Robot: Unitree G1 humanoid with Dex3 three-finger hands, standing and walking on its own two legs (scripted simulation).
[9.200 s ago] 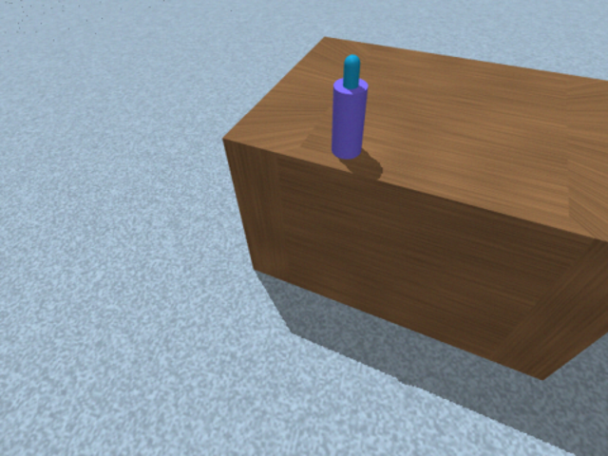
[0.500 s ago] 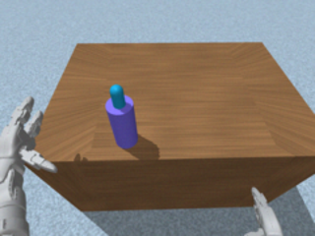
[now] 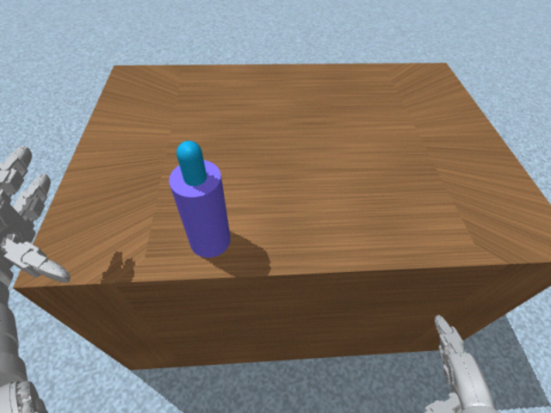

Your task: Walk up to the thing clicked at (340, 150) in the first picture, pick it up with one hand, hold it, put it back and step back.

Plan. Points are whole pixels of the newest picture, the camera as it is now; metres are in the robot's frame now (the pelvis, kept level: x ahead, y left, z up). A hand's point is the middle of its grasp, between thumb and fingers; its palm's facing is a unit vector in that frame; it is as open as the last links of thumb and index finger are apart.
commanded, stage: go down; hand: left
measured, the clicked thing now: (200, 200) +0.45 +0.12 +0.03
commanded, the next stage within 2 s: approach in 1.38 s
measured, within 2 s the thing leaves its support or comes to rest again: neither
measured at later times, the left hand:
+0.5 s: hand (49, 207) +0.39 +0.32 +0.09, palm faces +0.05 -1.00 -0.01, open 17.6 cm
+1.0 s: hand (53, 202) +0.41 +0.32 +0.09, palm faces +0.03 -1.00 -0.01, open 17.6 cm
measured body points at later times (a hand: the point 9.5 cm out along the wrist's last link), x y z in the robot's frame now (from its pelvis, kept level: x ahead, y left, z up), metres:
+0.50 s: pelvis +0.00 +0.01 -0.02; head +0.05 +0.03 +0.43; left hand +0.38 +0.37 +0.10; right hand +0.15 -0.25 -0.06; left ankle -0.01 +0.13 -0.71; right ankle +0.01 -0.14 -0.71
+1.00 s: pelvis +0.00 +0.01 -0.03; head +0.06 +0.04 +0.42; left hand +0.40 +0.37 +0.09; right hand +0.15 -0.24 -0.06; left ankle -0.01 +0.13 -0.71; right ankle +0.01 -0.14 -0.71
